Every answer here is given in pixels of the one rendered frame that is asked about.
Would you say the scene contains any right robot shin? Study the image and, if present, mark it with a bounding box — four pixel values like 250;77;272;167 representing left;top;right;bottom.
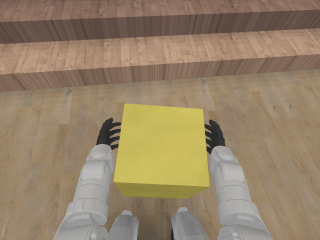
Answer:
176;207;194;215

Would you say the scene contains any robot right upper arm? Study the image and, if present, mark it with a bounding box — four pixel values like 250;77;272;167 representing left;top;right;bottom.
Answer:
217;223;273;240

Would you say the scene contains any carton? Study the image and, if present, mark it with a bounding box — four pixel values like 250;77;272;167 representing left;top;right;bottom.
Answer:
113;103;210;199

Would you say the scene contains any robot left upper arm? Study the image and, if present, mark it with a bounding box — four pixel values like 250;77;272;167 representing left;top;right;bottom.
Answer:
53;223;109;240

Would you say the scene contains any robot right hand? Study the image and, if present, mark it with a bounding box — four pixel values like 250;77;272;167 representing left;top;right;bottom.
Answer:
204;119;226;154

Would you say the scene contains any robot left thigh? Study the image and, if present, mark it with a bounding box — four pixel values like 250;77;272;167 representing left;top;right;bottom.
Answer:
108;214;139;240

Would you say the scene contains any robot left hand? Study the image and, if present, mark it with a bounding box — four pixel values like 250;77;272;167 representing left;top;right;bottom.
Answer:
96;118;121;150

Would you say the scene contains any robot right forearm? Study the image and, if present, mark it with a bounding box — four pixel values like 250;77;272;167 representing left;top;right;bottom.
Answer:
209;145;272;237

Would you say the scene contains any robot left forearm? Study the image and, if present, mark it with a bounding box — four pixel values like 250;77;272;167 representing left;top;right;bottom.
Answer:
53;144;115;239

